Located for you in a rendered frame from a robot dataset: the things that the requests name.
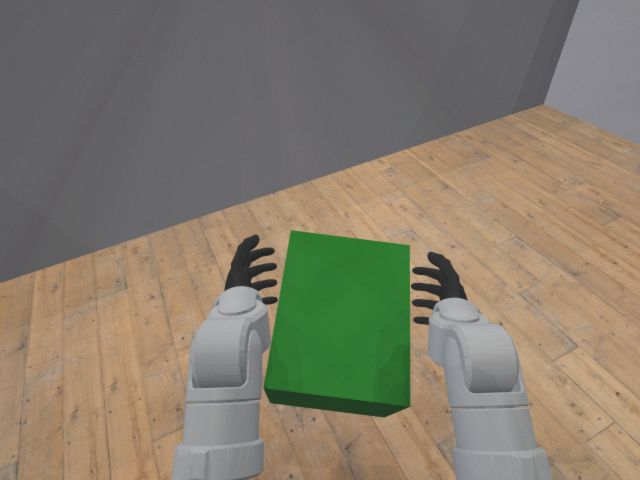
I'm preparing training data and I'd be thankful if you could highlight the robot left forearm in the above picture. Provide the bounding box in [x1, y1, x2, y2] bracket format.
[171, 286, 271, 480]

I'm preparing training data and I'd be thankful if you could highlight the carton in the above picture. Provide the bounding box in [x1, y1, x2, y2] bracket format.
[264, 230, 410, 418]

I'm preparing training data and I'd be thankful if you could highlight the left robot hand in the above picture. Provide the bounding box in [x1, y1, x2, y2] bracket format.
[224, 234, 278, 305]

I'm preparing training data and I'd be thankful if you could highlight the robot right forearm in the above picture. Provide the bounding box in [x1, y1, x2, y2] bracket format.
[428, 298, 553, 480]

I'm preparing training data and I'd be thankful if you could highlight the right robot hand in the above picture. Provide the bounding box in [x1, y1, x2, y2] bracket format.
[411, 252, 468, 325]

